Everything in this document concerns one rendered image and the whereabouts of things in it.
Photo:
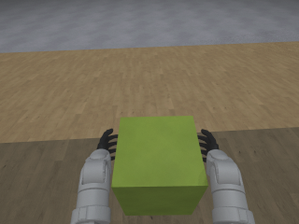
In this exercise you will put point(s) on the right robot forearm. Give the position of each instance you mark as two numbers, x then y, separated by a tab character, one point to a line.
227	189

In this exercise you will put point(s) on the carton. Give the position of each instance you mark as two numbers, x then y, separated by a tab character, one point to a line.
158	167

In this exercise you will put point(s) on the robot left hand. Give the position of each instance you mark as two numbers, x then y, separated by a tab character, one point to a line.
104	142

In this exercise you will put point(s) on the robot right hand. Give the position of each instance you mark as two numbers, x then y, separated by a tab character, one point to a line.
210	142

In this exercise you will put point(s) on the left robot forearm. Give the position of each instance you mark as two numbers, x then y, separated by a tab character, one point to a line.
93	190

